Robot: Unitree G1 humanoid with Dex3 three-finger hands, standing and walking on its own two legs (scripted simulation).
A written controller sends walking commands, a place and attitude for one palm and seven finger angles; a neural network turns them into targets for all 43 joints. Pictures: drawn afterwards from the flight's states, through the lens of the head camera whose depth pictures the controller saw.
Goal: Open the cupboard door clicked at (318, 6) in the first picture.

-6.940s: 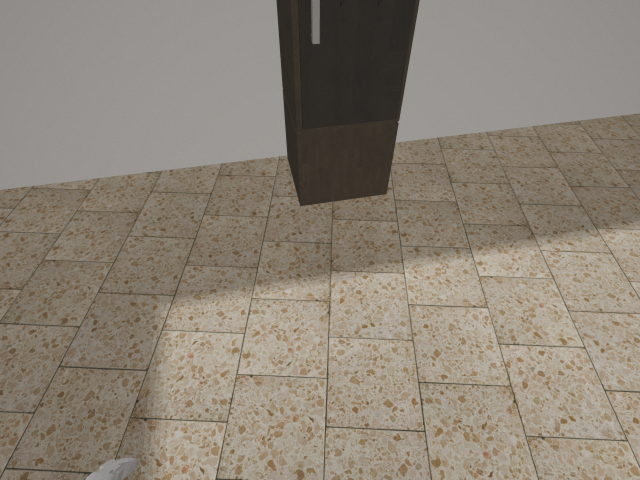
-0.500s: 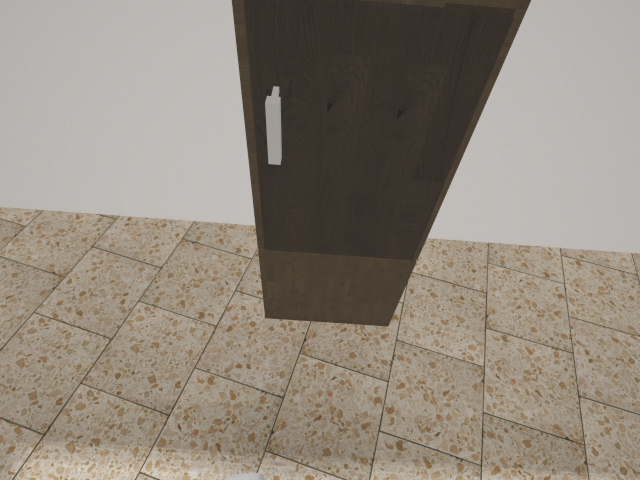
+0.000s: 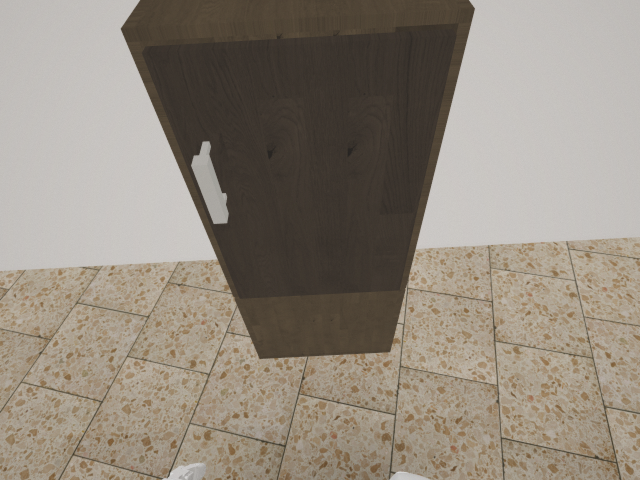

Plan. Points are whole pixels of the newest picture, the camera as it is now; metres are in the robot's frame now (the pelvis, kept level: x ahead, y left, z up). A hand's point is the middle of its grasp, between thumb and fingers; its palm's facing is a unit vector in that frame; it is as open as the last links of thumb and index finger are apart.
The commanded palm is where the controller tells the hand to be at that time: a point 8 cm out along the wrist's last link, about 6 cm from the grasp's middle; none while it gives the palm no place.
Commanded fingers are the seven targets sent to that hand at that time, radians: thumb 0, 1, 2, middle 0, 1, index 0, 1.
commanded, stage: come to a stop and stand still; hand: left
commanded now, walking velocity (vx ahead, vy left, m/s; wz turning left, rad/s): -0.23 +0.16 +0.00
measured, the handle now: (213, 183) +0.53 +0.18 +0.06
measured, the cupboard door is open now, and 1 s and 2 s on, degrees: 0 0 0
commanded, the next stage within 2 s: look again from close up in 1.14 s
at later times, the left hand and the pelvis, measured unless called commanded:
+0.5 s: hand out of the picture -0.05 +0.26 -0.17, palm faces +0.05 -0.97 -0.22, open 7.4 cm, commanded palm none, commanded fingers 0.00 0.90 0.90 -0.20 -0.30 -0.20 -0.30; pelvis -0.06 +0.06 +0.02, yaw -1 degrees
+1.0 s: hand out of the picture -0.12 +0.19 -0.16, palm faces +0.00 -0.99 -0.15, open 7.3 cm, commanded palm none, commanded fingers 0.00 0.90 0.90 -0.20 -0.30 -0.20 -0.30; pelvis -0.11 +0.04 +0.02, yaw -2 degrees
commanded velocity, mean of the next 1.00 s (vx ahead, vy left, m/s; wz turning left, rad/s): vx -0.01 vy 0.01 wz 0.00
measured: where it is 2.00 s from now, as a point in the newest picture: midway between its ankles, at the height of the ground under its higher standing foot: outside the picture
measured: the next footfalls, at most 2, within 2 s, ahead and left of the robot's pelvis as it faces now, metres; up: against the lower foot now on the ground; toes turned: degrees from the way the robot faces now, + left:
left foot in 0.24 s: +0.00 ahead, +0.14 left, +0.00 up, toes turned +3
right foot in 0.64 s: -0.08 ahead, -0.06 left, +0.00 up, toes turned -4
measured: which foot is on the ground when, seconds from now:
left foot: up 0.00-0.22, down 0.24-1.00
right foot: down 0.00-0.26, up 0.28-0.62, down 0.64-1.00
